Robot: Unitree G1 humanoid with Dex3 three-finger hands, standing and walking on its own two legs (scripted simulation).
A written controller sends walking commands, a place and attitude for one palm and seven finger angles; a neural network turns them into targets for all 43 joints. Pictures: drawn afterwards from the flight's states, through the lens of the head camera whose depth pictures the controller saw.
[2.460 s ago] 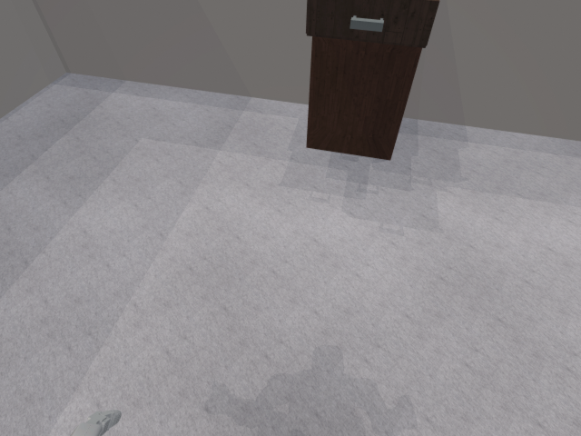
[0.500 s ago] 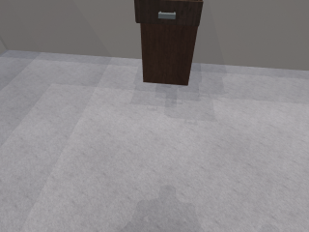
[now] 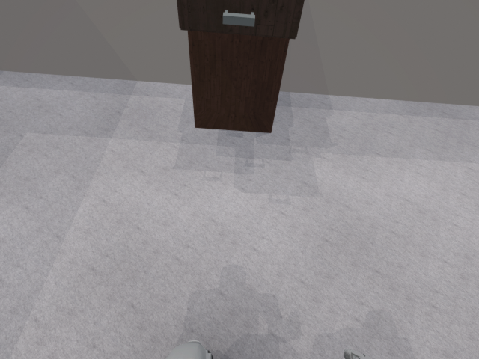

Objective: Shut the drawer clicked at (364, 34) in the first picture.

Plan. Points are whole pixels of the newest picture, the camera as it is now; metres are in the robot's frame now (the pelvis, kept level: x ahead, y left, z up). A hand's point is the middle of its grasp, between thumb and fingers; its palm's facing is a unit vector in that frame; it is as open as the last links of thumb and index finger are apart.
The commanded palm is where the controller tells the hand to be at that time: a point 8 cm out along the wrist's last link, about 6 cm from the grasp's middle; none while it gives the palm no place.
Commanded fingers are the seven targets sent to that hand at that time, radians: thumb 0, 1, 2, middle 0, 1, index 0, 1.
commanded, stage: walk to a spot facing it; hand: left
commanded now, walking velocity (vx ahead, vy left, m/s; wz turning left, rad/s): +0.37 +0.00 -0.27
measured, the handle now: (239, 16) +1.13 +0.12 +0.06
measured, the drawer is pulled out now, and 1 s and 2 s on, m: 0.30 0.30 0.30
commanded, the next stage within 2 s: turn to face it in 1.08 s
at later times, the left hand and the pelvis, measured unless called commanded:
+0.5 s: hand (177, 259) +0.33 +0.17 -0.15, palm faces -0.23 -0.96 -0.13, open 7.4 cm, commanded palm none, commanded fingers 0.00 0.90 0.90 -0.20 -0.30 -0.20 -0.30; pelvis +0.21 +0.02 +0.02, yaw -12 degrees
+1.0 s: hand (200, 206) +0.48 +0.14 -0.16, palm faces -0.22 -0.96 -0.19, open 7.3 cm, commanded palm none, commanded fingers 0.00 0.90 0.90 -0.20 -0.30 -0.20 -0.30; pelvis +0.43 -0.04 +0.02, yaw -18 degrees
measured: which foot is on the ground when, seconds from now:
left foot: down 0.00-0.64, up 0.66-1.00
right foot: down 0.00-0.00, up 0.02-0.60, down 0.62-1.00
